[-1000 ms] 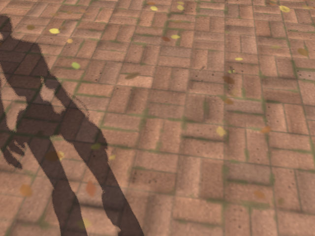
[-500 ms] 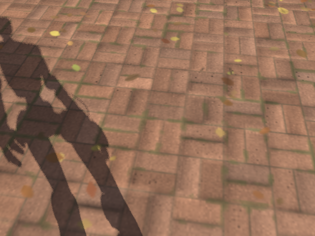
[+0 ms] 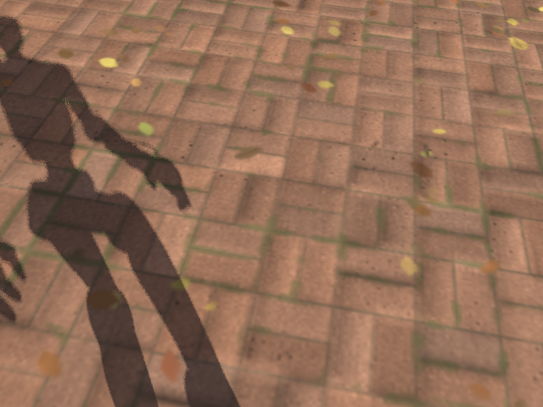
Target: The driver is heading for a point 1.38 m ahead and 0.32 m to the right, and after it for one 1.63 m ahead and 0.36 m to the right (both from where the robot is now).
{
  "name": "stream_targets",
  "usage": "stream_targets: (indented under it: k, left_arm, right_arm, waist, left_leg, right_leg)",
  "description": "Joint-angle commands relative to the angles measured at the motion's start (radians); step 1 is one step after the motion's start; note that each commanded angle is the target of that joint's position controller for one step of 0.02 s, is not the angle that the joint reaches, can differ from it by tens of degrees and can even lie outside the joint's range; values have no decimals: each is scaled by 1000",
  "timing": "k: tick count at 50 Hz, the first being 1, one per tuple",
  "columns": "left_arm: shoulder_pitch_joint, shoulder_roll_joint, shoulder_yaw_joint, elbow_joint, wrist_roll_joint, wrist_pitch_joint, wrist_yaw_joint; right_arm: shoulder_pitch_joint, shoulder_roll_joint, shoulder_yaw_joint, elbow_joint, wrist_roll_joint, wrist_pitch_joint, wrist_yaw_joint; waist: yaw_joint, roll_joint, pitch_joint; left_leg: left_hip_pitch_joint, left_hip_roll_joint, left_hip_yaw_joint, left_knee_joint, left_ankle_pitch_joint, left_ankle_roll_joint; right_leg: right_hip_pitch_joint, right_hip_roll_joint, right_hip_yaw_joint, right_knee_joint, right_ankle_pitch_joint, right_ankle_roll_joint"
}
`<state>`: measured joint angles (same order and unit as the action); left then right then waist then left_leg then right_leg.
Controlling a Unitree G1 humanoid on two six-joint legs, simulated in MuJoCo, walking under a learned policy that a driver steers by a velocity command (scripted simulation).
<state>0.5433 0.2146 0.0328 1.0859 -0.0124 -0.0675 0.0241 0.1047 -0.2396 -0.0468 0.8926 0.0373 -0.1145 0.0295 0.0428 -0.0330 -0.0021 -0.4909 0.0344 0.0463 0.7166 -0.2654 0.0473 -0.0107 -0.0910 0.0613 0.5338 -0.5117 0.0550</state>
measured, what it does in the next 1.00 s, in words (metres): walks ahead, turning right: right foot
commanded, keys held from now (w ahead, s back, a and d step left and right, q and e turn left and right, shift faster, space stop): w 0.24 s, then w+e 0.76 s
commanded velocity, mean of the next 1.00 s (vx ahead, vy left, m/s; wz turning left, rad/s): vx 0.49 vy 0.00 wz -0.32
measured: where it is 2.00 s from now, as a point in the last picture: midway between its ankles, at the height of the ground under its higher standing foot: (361, 240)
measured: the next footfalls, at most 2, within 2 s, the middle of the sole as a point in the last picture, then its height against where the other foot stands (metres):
right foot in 0.60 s outside the picture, level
left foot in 1.06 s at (261, 304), level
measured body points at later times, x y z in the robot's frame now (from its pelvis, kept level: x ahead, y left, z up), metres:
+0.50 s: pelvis +0.24 +0.04 +0.02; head +0.26 +0.05 +0.47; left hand +0.45 +0.25 -0.09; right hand +0.15 -0.21 -0.12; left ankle +0.08 +0.12 -0.71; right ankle +0.43 -0.10 -0.67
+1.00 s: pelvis +0.53 +0.00 +0.03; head +0.56 -0.02 +0.47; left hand +0.66 +0.26 -0.09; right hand +0.67 -0.29 -0.06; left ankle +0.74 +0.09 -0.69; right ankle +0.43 -0.07 -0.71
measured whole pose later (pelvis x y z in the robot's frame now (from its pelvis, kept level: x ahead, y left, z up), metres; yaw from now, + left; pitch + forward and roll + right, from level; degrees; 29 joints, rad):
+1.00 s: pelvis +0.53 +0.00 +0.03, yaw -21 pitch +3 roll -1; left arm 0.34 0.27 0.08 0.80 -0.03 -0.06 0.01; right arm 0.02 -0.27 -0.03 0.72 0.01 -0.12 0.00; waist 0.09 0.04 0.02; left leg -0.57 0.04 -0.10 0.51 0.00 -0.04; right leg -0.14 0.12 0.17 0.42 -0.32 -0.07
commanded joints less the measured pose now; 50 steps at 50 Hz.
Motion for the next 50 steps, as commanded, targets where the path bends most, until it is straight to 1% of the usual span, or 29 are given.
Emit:
stream_targets:
  k: [1, 2, 3, 4, 5, 6, 7, 8, 9, 12, 14, 18, 24, 27, 28, 29, 30, 31, 32, 33, 34, 35, 36, 38, 41, 43, 46, 48, 50]
  left_arm:
    - [-163, 6, -16, -129, 37, -31, -2]
    - [-21, -67, -19, -148, -32, -56, 0]
    - [-52, 1, -10, -158, -65, -69, -3]
    - [-159, 36, -6, -186, -49, -72, -5]
    - [-191, 58, 4, -179, -28, -60, 3]
    - [-169, 74, 15, -176, -14, -48, 6]
    - [-155, 93, 25, -171, -16, -35, 1]
    - [-157, 105, 33, -170, -19, -27, -2]
    - [-185, 110, 37, -174, -17, -23, -2]
    - [-325, 85, 38, -216, 1, -22, -9]
    - [-400, 71, 36, -240, -4, -21, -19]
    - [-536, 59, 26, -280, -14, -21, -39]
    - [-677, 39, 8, -350, -21, -33, -83]
    - [-635, 75, 24, -367, -18, -37, -101]
    - [-544, 107, 40, -351, -18, -35, -102]
    - [-384, 159, 67, -314, -19, -32, -98]
    - [-209, 229, 96, -283, -9, -23, -82]
    - [-142, 312, 112, -278, 4, -17, -69]
    - [-124, 250, 96, -266, 9, -13, -59]
    - [-180, 199, 83, -273, 6, -17, -53]
    - [-265, 159, 70, -296, 1, -23, -56]
    - [-332, 132, 60, -318, 3, -27, -61]
    - [-366, 120, 53, -333, 9, -28, -59]
    - [-373, 142, 57, -342, 0, -26, -52]
    - [-326, 198, 73, -343, 1, -24, -29]
    - [-285, 206, 77, -340, -9, -15, -20]
    - [-221, 208, 78, -330, -16, -4, -18]
    - [-202, 196, 75, -330, -20, 2, -14]
    - [-210, 199, 76, -340, -14, 6, -9]
  right_arm:
    - [535, -198, -56, 131, -20, 37, -27]
    - [491, -201, -37, 112, -48, 14, -10]
    - [339, -155, -21, 85, -30, -5, 9]
    - [235, -115, -10, 60, -21, -16, 20]
    - [164, -113, -6, 50, -33, -19, 28]
    - [140, -107, -5, 49, -47, -17, 27]
    - [149, -79, 3, 61, -52, -15, 22]
    - [178, -58, 9, 76, -48, -15, 14]
    - [214, -53, 12, 91, -44, -16, 6]
    - [301, -88, 5, 113, -42, -9, -18]
    - [320, -93, 2, 113, -48, 1, -33]
    - [344, -95, 2, 114, -45, 2, -50]
    - [409, -105, -5, 133, -47, 25, -57]
    - [371, -151, -15, 102, -50, 41, -71]
    - [354, -169, -19, 89, -54, 50, -77]
    - [319, -187, -23, 70, -54, 57, -76]
    - [282, -194, -20, 37, -54, 46, -74]
    - [382, -38, 26, -1, -71, 12, -44]
    - [326, -83, 20, -16, -30, -40, -25]
    - [210, -152, 0, -67, 5, -66, -18]
    - [160, -158, -1, -86, 5, -74, -23]
    - [151, -154, -11, -83, -14, -66, -33]
    - [174, -155, -19, -86, -28, -48, -38]
    - [195, -122, -20, -107, -44, -20, -42]
    - [78, -97, -12, -162, -58, -3, -52]
    - [-14, -77, -3, -188, -56, -3, -51]
    - [-104, -86, -4, -224, -35, -8, -42]
    - [-123, -119, -14, -242, -28, -14, -34]
    - [-108, -151, -27, -248, -24, -27, -25]
  waist:
    - [-244, 367, -64]
    - [-139, 497, -117]
    - [-80, 273, 11]
    - [-80, 129, 83]
    - [-57, 27, 82]
    - [-29, 54, 61]
    - [-14, 118, 57]
    - [-11, 139, 65]
    - [-16, 121, 73]
    - [-46, 60, 73]
    - [-61, 62, 65]
    - [-98, 80, 90]
    - [-131, 77, 130]
    - [-74, 143, 50]
    - [-22, 177, -9]
    - [60, 181, -94]
    - [145, 127, -192]
    - [53, -140, -324]
    - [84, -107, -400]
    - [83, -74, -228]
    - [34, 27, -134]
    - [-16, 95, -63]
    - [-55, 90, -43]
    - [-90, 51, -16]
    - [-64, 3, 14]
    - [-24, -16, 13]
    - [23, -49, -11]
    - [22, -62, -22]
    - [-3, -83, -29]
  left_leg:
    - [583, 188, -392, -227, -157, 73]
    - [597, 359, -993, -596, -329, 211]
    - [509, 393, -978, -617, -417, 208]
    - [388, 362, -783, -570, -292, 185]
    - [294, 300, -598, -534, -149, 152]
    - [255, 243, -470, -536, -83, 138]
    - [242, 202, -386, -551, -20, 129]
    - [252, 176, -328, -570, 38, 130]
    - [274, 163, -288, -581, 107, 133]
    - [391, 176, -234, -592, 297, 136]
    - [444, 178, -182, -601, 329, 125]
    - [446, 154, -66, -643, 343, 85]
    - [641, 196, 40, -563, 553, 65]
    - [697, 212, 82, -374, 1092, 49]
    - [699, 212, 91, -237, 1239, 44]
    - [630, 198, 105, -33, 1248, 32]
    - [378, 166, 101, 247, 990, 6]
    - [-110, -51, 42, 663, -26, -60]
    - [-254, -89, -164, 817, -264, -35]
    - [-339, -20, -190, 771, -187, -6]
    - [-301, 24, -176, 674, -113, 0]
    - [-241, 47, -155, 588, -86, -13]
    - [-166, 71, -155, 537, -71, -27]
    - [-105, 89, -134, 427, -65, -64]
    - [-75, 67, -88, 199, 91, -110]
    - [-24, 28, -79, 7, 253, -110]
    - [30, -20, -86, -141, 357, -111]
    - [35, -24, -119, -203, 313, -97]
    - [72, -26, -130, -236, 227, -70]
  right_leg:
    - [-586, 102, -47, 698, -44, -44]
    - [-716, 188, 100, 933, -69, -76]
    - [-806, 105, 89, 987, 52, -106]
    - [-801, 44, 62, 947, 176, -134]
    - [-721, -10, 52, 885, 260, -140]
    - [-664, -39, 48, 808, 307, -144]
    - [-616, -56, 44, 747, 325, -144]
    - [-609, -58, 29, 697, 334, -141]
    - [-627, -56, 12, 658, 352, -136]
    - [-759, -55, -11, 508, 449, -110]
    - [-805, -46, -11, 400, 526, -94]
    - [-747, -3, -47, 194, 661, -96]
    - [-773, 53, -95, 38, 584, -140]
    - [-620, 133, -190, 45, 441, -187]
    - [-515, 166, -207, 50, 395, -208]
    - [-299, 189, -196, -8, 435, -241]
    - [31, 86, -13, -28, 451, -299]
    - [446, -203, 536, -40, 363, -501]
    - [497, -262, 778, -200, 298, -534]
    - [375, -214, 608, -234, 330, -465]
    - [200, -165, 471, -258, 415, -423]
    - [38, -121, 383, -282, 509, -397]
    - [-73, -86, 320, -305, 556, -384]
    - [-207, -61, 272, -335, 593, -385]
    - [-330, -8, 186, -345, 621, -362]
    - [-351, 39, 150, -315, 559, -315]
    - [-303, 26, 201, -272, 463, -282]
    - [-225, -3, 275, -212, 397, -269]
    - [-169, -31, 346, -146, 372, -255]
Keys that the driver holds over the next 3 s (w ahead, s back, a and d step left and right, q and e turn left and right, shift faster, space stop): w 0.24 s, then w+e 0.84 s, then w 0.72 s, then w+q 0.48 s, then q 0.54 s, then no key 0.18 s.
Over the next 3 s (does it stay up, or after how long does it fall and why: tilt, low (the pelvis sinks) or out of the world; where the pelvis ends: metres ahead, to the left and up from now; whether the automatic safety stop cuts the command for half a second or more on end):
stays up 1.30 -0.32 0.02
